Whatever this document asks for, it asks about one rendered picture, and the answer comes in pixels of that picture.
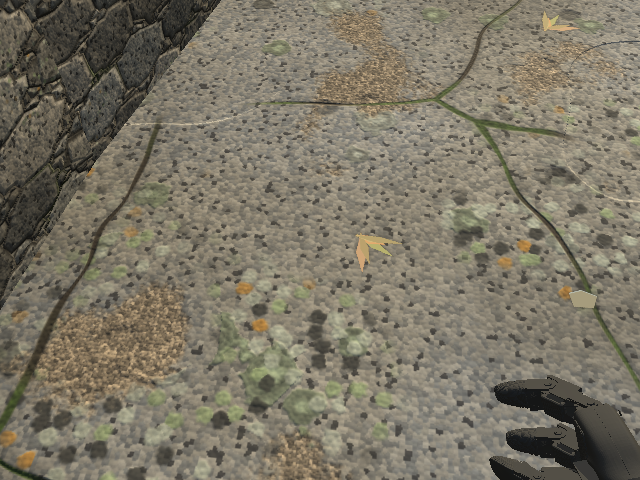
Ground robot right hand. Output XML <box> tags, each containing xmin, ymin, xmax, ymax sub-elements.
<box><xmin>489</xmin><ymin>375</ymin><xmax>640</xmax><ymax>480</ymax></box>

